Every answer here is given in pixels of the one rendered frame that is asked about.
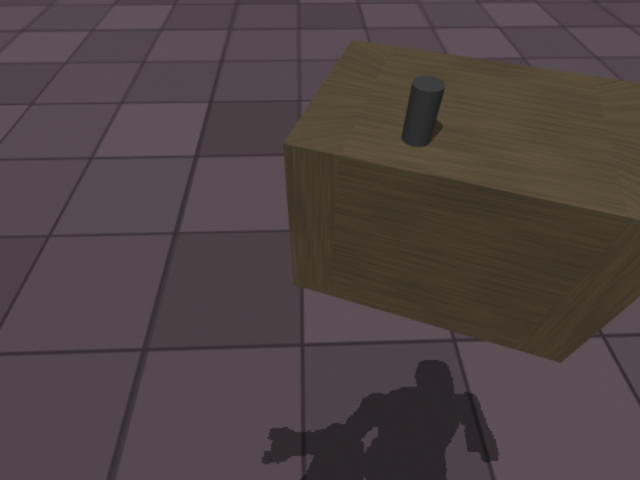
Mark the can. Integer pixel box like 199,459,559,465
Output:
402,76,445,147

